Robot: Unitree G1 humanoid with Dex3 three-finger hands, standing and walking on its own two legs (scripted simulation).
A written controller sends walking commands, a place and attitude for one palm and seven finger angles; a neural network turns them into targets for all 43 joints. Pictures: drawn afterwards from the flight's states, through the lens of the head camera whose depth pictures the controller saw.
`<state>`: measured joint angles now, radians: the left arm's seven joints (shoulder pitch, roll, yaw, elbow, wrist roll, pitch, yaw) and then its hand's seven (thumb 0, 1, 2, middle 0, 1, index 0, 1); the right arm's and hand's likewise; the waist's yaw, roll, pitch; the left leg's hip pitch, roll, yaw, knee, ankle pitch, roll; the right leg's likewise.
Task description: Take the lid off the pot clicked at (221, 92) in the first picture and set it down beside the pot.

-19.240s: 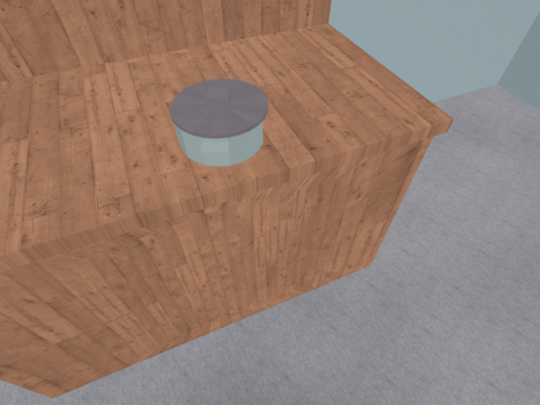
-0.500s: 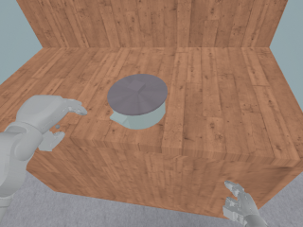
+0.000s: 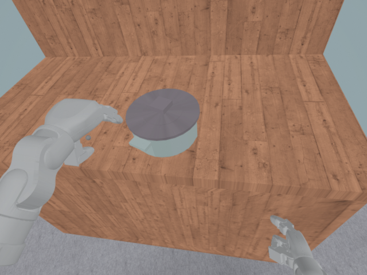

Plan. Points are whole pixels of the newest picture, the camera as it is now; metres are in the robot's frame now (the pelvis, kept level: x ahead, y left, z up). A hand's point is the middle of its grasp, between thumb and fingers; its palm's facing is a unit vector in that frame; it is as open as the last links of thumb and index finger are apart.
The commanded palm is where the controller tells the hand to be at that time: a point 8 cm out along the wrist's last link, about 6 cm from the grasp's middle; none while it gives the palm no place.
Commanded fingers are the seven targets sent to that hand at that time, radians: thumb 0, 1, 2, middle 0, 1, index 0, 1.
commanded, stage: move the open hand above the knob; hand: left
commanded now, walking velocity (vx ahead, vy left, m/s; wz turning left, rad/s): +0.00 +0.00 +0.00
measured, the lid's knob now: (161, 105) +0.49 +0.12 +0.11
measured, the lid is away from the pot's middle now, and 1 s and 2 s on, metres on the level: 0.00 0.00 0.00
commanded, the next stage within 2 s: none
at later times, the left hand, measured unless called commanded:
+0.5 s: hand (113, 116) +0.38 +0.19 +0.17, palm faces -0.16 -0.06 -0.99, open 10.0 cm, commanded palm +0.35 +0.19 +0.24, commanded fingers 0.00 -0.33 1.55 -0.86 -0.08 -0.86 -0.08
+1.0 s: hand (128, 90) +0.42 +0.16 +0.21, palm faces -0.04 -0.02 -1.00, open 10.0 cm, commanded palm +0.39 +0.15 +0.24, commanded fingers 0.00 -0.33 1.55 -0.86 -0.08 -0.86 -0.08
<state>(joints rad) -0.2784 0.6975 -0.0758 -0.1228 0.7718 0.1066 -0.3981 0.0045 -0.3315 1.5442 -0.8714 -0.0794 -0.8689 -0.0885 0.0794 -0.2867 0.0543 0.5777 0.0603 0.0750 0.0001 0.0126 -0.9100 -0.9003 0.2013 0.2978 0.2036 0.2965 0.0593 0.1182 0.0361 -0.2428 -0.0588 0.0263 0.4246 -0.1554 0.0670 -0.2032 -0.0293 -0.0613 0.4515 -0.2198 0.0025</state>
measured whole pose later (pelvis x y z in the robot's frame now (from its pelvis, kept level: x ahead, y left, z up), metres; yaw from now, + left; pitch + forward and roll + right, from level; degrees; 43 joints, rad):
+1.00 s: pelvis +0.02 -0.02 +0.00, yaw +0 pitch +1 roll +0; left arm -0.68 0.59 -0.22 0.17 0.81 0.23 -0.37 0.01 -0.33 1.55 -0.87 -0.08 -0.87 -0.09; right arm 0.08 -0.28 0.05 0.60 0.08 0.11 0.02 0.01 -0.91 -0.90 0.20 0.30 0.20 0.30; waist 0.02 0.11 0.00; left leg -0.27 -0.05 0.02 0.44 -0.19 0.05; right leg -0.23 -0.02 -0.07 0.48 -0.26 -0.02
